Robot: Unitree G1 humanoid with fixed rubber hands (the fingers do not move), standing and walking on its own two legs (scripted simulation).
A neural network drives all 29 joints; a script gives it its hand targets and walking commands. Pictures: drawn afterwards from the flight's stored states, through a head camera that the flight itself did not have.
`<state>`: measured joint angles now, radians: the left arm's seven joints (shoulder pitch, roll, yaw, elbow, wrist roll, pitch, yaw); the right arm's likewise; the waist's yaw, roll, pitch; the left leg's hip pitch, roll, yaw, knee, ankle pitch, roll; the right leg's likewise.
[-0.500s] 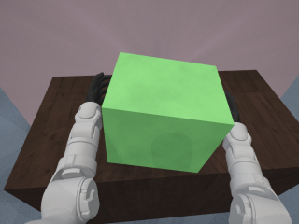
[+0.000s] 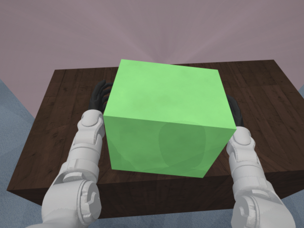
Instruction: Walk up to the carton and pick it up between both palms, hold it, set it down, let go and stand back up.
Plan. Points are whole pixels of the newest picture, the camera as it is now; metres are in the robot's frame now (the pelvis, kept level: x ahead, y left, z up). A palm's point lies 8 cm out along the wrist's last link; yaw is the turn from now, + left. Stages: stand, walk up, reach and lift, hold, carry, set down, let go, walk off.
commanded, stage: set down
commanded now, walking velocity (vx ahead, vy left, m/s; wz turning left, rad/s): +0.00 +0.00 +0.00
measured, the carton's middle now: (163, 120) +0.43 -0.01 +0.01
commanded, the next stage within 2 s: none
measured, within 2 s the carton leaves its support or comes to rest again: rests again in 0.90 s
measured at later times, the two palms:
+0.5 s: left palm (100, 113) +0.42 +0.17 +0.06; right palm (235, 126) +0.39 -0.20 +0.04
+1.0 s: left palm (99, 116) +0.41 +0.18 +0.05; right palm (233, 127) +0.39 -0.20 +0.04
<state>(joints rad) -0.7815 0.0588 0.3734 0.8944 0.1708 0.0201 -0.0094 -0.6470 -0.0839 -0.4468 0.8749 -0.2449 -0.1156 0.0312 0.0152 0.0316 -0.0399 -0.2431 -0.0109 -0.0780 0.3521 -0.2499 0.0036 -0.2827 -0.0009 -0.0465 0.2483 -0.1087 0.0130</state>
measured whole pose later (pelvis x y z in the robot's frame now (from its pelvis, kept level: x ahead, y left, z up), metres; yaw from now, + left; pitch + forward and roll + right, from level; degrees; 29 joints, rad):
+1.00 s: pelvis -0.01 +0.00 +0.00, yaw +0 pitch +12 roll -1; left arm -0.86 0.12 0.40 1.20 0.14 -0.28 0.00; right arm -0.74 -0.08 -0.54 1.05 -0.30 -0.30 0.02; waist 0.00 0.03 -0.06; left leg -0.37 -0.01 -0.06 0.39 -0.24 0.00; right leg -0.41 -0.01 -0.04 0.30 -0.10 0.01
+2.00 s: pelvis -0.02 -0.01 +0.00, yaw +0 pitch +12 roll -1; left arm -0.85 0.12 0.50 1.18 0.25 -0.31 -0.04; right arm -0.75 -0.03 -0.64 1.02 -0.39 -0.35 0.04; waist -0.01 0.01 -0.03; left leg -0.36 -0.02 -0.07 0.37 -0.23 0.00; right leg -0.41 -0.01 -0.05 0.31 -0.11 0.00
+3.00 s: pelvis -0.06 -0.03 -0.05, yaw -1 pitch +25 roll +1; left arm -1.17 0.43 -0.22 1.39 -0.48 -0.16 0.00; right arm -1.05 -0.40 0.13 1.22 0.48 -0.10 0.01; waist -0.02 -0.02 -0.26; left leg -0.86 0.00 -0.05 0.73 -0.31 -0.03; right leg -0.94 0.00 -0.04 0.69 -0.19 -0.03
